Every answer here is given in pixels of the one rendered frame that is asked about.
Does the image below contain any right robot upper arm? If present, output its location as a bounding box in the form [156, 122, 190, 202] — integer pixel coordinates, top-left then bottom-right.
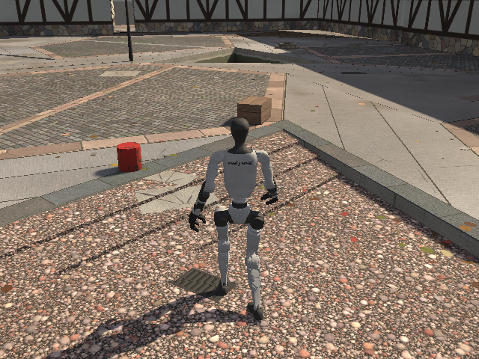
[255, 150, 275, 189]

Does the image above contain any right robot hand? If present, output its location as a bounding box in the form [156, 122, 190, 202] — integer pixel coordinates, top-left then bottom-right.
[261, 192, 278, 205]

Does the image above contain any humanoid robot head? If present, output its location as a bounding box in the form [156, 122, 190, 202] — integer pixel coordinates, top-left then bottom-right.
[228, 118, 253, 154]

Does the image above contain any robot left forearm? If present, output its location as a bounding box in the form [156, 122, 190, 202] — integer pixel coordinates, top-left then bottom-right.
[192, 181, 210, 215]

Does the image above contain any robot right forearm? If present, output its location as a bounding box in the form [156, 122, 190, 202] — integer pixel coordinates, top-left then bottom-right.
[267, 178, 278, 198]

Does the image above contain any left robot hand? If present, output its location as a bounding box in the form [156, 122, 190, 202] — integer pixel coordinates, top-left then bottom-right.
[189, 211, 206, 232]

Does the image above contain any left robot upper arm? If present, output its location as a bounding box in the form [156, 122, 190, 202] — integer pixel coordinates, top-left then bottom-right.
[203, 150, 225, 193]

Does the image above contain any robot right thigh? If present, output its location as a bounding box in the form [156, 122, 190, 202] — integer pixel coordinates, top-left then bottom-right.
[245, 210, 264, 269]

